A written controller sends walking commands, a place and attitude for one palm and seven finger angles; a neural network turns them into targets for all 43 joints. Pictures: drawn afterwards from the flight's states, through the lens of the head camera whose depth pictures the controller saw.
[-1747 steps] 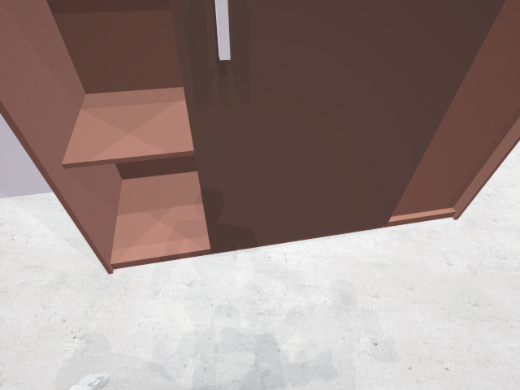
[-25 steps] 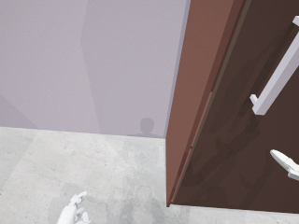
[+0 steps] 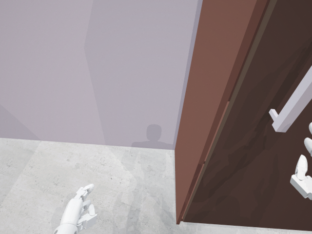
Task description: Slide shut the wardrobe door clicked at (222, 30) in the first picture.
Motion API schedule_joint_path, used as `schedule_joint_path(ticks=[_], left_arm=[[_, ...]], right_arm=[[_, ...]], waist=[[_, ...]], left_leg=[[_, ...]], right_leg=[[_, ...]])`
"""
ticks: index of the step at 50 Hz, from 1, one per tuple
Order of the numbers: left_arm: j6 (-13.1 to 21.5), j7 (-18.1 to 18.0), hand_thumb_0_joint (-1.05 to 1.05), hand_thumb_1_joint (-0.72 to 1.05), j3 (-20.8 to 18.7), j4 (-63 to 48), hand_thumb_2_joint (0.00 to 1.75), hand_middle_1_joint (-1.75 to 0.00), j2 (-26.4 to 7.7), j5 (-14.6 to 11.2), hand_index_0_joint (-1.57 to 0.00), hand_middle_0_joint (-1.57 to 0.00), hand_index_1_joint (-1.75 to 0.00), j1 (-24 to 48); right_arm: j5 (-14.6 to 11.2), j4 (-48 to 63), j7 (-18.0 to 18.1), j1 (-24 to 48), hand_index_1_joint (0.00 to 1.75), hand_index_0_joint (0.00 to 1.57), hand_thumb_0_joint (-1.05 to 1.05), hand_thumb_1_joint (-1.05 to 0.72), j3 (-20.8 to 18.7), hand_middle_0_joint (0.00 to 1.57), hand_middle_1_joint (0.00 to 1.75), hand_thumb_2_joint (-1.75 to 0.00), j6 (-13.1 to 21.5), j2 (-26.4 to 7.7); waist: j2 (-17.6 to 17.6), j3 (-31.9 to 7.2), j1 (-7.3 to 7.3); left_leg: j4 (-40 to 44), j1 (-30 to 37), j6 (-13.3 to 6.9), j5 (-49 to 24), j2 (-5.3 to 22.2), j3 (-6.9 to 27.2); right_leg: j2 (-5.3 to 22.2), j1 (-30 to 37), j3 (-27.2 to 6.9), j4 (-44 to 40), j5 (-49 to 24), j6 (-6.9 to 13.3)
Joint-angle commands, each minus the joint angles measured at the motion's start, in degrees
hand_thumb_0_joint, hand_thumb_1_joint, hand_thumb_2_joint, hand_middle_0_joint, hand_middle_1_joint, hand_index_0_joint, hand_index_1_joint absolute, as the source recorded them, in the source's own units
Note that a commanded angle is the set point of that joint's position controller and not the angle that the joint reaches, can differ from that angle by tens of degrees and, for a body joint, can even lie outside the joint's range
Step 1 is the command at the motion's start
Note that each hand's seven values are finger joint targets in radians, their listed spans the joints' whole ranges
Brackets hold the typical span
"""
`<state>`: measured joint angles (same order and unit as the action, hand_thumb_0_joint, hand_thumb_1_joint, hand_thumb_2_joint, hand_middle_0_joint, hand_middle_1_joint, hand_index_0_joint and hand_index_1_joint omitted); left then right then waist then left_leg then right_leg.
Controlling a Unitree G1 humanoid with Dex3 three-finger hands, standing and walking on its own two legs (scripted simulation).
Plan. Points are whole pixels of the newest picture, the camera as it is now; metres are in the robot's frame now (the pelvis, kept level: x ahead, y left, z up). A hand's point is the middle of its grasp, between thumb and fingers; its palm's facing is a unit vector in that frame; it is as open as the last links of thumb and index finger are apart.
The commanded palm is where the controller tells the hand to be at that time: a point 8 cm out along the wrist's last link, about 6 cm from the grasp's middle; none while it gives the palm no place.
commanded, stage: draw the hand back to the body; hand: right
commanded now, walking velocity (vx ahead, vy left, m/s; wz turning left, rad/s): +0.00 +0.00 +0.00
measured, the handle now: (300, 84) +0.34 -0.30 +0.27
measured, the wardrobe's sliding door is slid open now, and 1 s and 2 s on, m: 0.01 0.01 0.01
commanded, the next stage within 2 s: step back with the hand held close in 0.16 s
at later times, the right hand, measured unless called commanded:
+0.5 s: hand (288, 177) +0.19 -0.25 +0.15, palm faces +0.41 +0.81 -0.41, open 7.4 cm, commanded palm +0.12 -0.29 +0.17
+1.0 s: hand out of the picture +0.09 -0.31 +0.15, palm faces +0.47 +0.77 -0.44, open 7.4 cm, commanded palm +0.03 -0.34 +0.17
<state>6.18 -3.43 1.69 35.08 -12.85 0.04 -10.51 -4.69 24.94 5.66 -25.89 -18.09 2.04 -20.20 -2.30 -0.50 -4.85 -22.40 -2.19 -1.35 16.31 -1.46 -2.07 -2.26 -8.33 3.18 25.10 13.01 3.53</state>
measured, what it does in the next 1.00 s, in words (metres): shifts its weight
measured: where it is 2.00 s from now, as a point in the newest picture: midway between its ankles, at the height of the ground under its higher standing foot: outside the picture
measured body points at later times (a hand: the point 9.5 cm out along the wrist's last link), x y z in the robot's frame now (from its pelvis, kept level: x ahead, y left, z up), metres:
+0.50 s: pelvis -0.02 +0.01 +0.00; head -0.02 +0.01 +0.45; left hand +0.17 +0.25 -0.08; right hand +0.16 -0.29 +0.18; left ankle -0.04 +0.10 -0.74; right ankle +0.01 -0.07 -0.74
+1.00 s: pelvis -0.10 -0.04 -0.01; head -0.08 -0.05 +0.44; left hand +0.09 +0.19 -0.09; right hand +0.06 -0.35 +0.17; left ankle -0.10 +0.11 -0.74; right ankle +0.01 -0.08 -0.74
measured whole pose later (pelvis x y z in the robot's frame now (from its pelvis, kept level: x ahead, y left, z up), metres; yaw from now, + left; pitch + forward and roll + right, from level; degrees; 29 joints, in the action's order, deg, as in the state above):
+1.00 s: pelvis -0.10 -0.04 -0.01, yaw -2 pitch +1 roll +3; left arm 1.8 -4.1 0.5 31.6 -12.4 -0.4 -12.4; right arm -2.3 28.1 7.5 -29.4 -24.2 11.0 -22.4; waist -1.3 -0.2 -1.7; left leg -30.7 -15.4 0.7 17.0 -2.3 1.1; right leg -3.0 -25.8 3.0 30.0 6.4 5.3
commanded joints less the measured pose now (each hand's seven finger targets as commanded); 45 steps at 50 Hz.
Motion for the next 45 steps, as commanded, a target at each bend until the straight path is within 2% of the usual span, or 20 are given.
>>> schedule_joint_path(ticks=[1, 3, 8, 9, 12, 14, 15, 16, 17, 19, 20, 23, 26, 28, 31, 34, 39, 41, 43, 45], left_arm=[[2.3, -0.7, 0.00, 0.90, -2.1, -8.6, 0.90, -0.30, -6.5, 0.0, -0.20, -0.20, -0.30, 6.3], [1.7, -0.9, 0.00, 0.90, -2.2, -8.8, 0.90, -0.30, -6.6, 0.1, -0.20, -0.20, -0.30, 6.7], [1.0, -1.0, 0.00, 0.90, -2.1, -8.9, 0.90, -0.30, -6.3, 0.0, -0.20, -0.20, -0.30, 7.5], [1.2, -1.1, 0.00, 0.90, -2.1, -9.0, 0.90, -0.30, -6.3, -0.1, -0.20, -0.20, -0.30, 7.7], [1.6, -1.2, 0.00, 0.90, -2.1, -8.9, 0.90, -0.30, -6.1, 0.1, -0.20, -0.20, -0.30, 7.8], [1.4, -1.6, 0.00, 0.90, -2.1, -8.2, 0.90, -0.30, -6.3, 0.0, -0.20, -0.20, -0.30, 8.0], [0.1, -1.4, 0.00, 0.90, -2.2, -11.4, 0.90, -0.30, -7.4, -0.8, -0.20, -0.20, -0.30, 7.5], [-0.8, -1.6, 0.00, 0.90, -2.2, -9.7, 0.90, -0.30, -6.6, -0.3, -0.20, -0.20, -0.30, 7.1], [-1.5, -1.4, 0.00, 0.90, -2.4, -9.9, 0.90, -0.30, -6.6, -0.2, -0.20, -0.20, -0.30, 7.3], [-2.6, -1.3, 0.00, 0.90, -2.6, -10.5, 0.90, -0.30, -6.6, -0.3, -0.20, -0.20, -0.30, 6.9], [-2.9, -1.3, 0.00, 0.90, -2.8, -10.8, 0.90, -0.30, -6.8, -0.4, -0.20, -0.20, -0.30, 6.4], [-3.9, -1.5, 0.00, 0.90, -3.4, -12.0, 0.90, -0.30, -7.4, -0.7, -0.20, -0.20, -0.30, 6.0], [-4.7, -1.7, 0.00, 0.90, -3.7, -13.5, 0.90, -0.30, -7.5, -0.9, -0.20, -0.20, -0.30, 5.9], [-5.1, -2.0, 0.00, 0.90, -3.8, -14.1, 0.90, -0.30, -7.6, -0.9, -0.20, -0.20, -0.30, 6.0], [-5.1, -2.2, 0.00, 0.90, -3.9, -14.7, 0.90, -0.30, -7.6, -1.0, -0.20, -0.20, -0.30, 5.4], [-4.5, -2.3, 0.00, 0.90, -4.0, -14.6, 0.90, -0.30, -8.1, -0.9, -0.20, -0.20, -0.30, 5.1], [-2.8, -2.3, 0.00, 0.90, -4.2, -14.5, 0.90, -0.30, -9.0, -0.7, -0.20, -0.20, -0.30, 5.0], [-2.3, -2.3, 0.00, 0.90, -4.4, -14.3, 0.90, -0.30, -9.2, -0.3, -0.20, -0.20, -0.30, 4.6], [-1.8, -2.3, 0.00, 0.90, -4.8, -14.3, 0.90, -0.30, -9.1, -0.3, -0.20, -0.20, -0.30, 4.6], [-1.3, -2.0, 0.00, 0.90, -4.7, -13.8, 0.90, -0.30, -8.5, -0.2, -0.20, -0.20, -0.30, 3.9]], right_arm=[[0.2, 11.4, 1.1, 6.3, 0.30, 0.20, 0.00, -0.90, -6.7, 0.20, 0.30, -0.90, 3.3, -10.6], [-0.3, 9.7, 0.8, 5.5, 0.30, 0.20, 0.00, -0.90, -6.8, 0.20, 0.30, -0.90, 2.9, -10.4], [-0.4, 10.1, 0.5, 6.2, 0.30, 0.20, 0.00, -0.90, -6.6, 0.20, 0.30, -0.90, 2.9, -10.8], [-0.4, 10.7, 0.6, 6.8, 0.30, 0.20, 0.00, -0.90, -6.6, 0.20, 0.30, -0.90, 3.0, -10.8], [-0.2, 11.8, 0.9, 6.6, 0.30, 0.20, 0.00, -0.90, -7.4, 0.20, 0.30, -0.90, 3.6, -11.7], [-0.4, 9.4, 1.2, 8.9, 0.30, 0.20, 0.00, -0.90, -8.9, 0.20, 0.30, -0.90, 3.4, -13.4], [0.0, 14.6, 1.8, 15.2, 0.30, 0.20, 0.00, -0.90, -14.2, 0.20, 0.30, -0.90, 6.2, -18.9], [0.3, 8.8, 1.6, 9.1, 0.30, 0.20, 0.00, -0.90, -11.2, 0.20, 0.30, -0.90, 6.6, -14.6], [0.7, 7.6, 1.4, 6.8, 0.30, 0.20, 0.00, -0.90, -9.3, 0.20, 0.30, -0.90, 6.6, -12.9], [0.9, 8.2, 1.5, 5.4, 0.30, 0.20, 0.00, -0.90, -9.0, 0.20, 0.30, -0.90, 7.4, -12.6], [1.1, 8.6, 1.7, 4.0, 0.30, 0.20, 0.00, -0.90, -8.4, 0.20, 0.30, -0.90, 7.8, -11.9], [1.0, 11.4, 2.2, 0.0, 0.30, 0.20, 0.00, -0.90, -9.3, 0.20, 0.30, -0.90, 8.5, -12.5], [1.1, 15.0, 2.7, -1.9, 0.30, 0.20, 0.00, -0.90, -11.4, 0.20, 0.30, -0.90, 9.1, -14.6], [0.7, 15.3, 3.0, -3.6, 0.30, 0.20, 0.00, -0.90, -13.2, 0.20, 0.30, -0.90, 9.4, -16.2], [0.6, 15.1, 3.2, -4.9, 0.30, 0.20, 0.00, -0.90, -14.0, 0.20, 0.30, -0.90, 9.8, -16.2], [0.7, 14.3, 3.3, -5.1, 0.30, 0.20, 0.00, -0.90, -13.7, 0.20, 0.30, -0.90, 10.3, -15.4], [2.0, 14.3, 3.3, -2.7, 0.30, 0.20, 0.00, -0.90, -12.6, 0.20, 0.30, -0.90, 11.1, -13.5], [3.0, 14.2, 3.2, -0.8, 0.30, 0.20, 0.00, -0.90, -12.7, 0.20, 0.30, -0.90, 11.4, -13.1], [3.4, 15.4, 3.2, 1.2, 0.30, 0.20, 0.00, -0.90, -13.5, 0.20, 0.30, -0.90, 11.8, -14.2], [3.2, 14.6, 3.0, -0.6, 0.30, 0.20, 0.00, -0.90, -13.1, 0.20, 0.30, -0.90, 12.2, -13.9]], waist=[[-1.6, -3.5, 0.84], [1.6, -2.8, 0.77], [0.5, -3.0, 0.60], [-1.5, -3.2, 0.68], [-1.3, -4.2, 0.37], [-0.8, -2.7, 0.69], [0.6, 1.3, 2.68], [4.1, 0.5, 3.06], [5.7, 0.6, 3.05], [5.1, -2.0, 3.18], [3.0, -3.9, 3.30], [-1.2, -8.5, 3.25], [0.1, -11.0, 3.21], [0.8, -11.1, 3.11], [0.8, -10.2, 3.25], [-1.9, -8.1, 3.45], [-6.8, -4.3, 3.60], [-8.1, -3.3, 3.30], [-7.7, -4.2, 3.03], [-3.3, -4.1, 3.42]], left_leg=[[3.2, -5.6, -0.5, -14.3, 1.8, 1.8], [3.8, -5.5, -0.4, -14.2, 1.8, 1.9], [4.4, -5.3, -0.1, -14.2, 2.1, 2.5], [4.5, -5.4, -0.1, -13.6, 2.3, 2.7], [4.5, -4.7, -0.2, -14.3, 2.4, 2.7], [5.6, -5.8, 0.0, -13.4, 2.5, 3.1], [8.4, -12.6, 1.7, -16.2, 6.1, 9.5], [8.2, -13.2, 1.6, -18.1, 8.0, 10.0], [8.1, -14.4, 2.0, -19.0, 9.0, 10.6], [6.6, -13.9, 2.3, -20.9, 10.1, 10.1], [5.0, -12.7, 2.3, -22.7, 10.1, 9.5], [1.0, -10.8, 3.8, -25.9, 8.3, 7.3], [-1.7, -9.2, 3.4, -25.7, 6.8, 6.6], [-2.7, -8.7, 3.1, -24.2, 6.2, 6.5], [-3.3, -8.5, 2.0, -18.8, 5.5, 7.1], [-4.3, -7.8, 1.4, -11.9, 4.4, 7.1], [-10.1, -1.7, 0.8, -1.5, 1.6, 5.5], [-14.4, 2.3, 0.7, 0.9, -0.3, 3.3], [-15.7, 4.1, 0.4, 0.5, -0.6, 3.2], [-10.9, -0.5, -0.6, 2.3, 0.6, 5.5]], right_leg=[[4.7, 6.2, -5.6, -3.1, -16.8, -2.9], [4.4, 5.4, -5.1, -3.0, -14.8, -2.3], [3.9, 5.5, -4.4, -2.8, -13.3, -1.7], [3.9, 5.9, -4.4, -2.9, -12.6, -1.8], [3.6, 5.9, -4.3, -2.7, -12.9, -1.6], [3.5, 5.4, -3.9, -2.7, -11.4, -1.5], [4.4, 2.0, -5.8, 0.7, -7.4, -0.1], [4.2, 1.7, -6.2, 2.9, -7.3, 0.0], [4.1, 1.6, -5.8, 4.0, -7.1, 0.0], [4.3, 1.2, -5.1, 4.8, -8.4, -0.2], [4.7, 1.1, -4.9, 4.4, -10.4, -0.3], [6.1, 2.3, -5.2, 3.1, -18.1, 0.1], [7.4, 1.0, -6.4, 2.2, -21.7, 0.2], [8.0, -0.8, -7.3, 1.6, -21.3, 0.3], [8.8, -4.6, -9.1, -0.1, -16.4, 0.4], [9.9, -9.5, -11.3, -3.0, -8.1, 0.8], [12.9, -24.3, -16.6, -12.5, 19.7, 2.3], [14.3, -31.2, -19.0, -17.1, 28.2, 2.3], [14.5, -32.9, -18.9, -16.6, 28.4, 2.5], [12.4, -28.3, -17.7, -13.1, 24.4, 1.3]])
